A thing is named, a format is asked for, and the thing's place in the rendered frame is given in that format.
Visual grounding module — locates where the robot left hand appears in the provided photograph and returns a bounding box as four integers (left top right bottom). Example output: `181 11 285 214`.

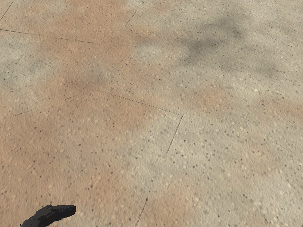
20 204 77 227

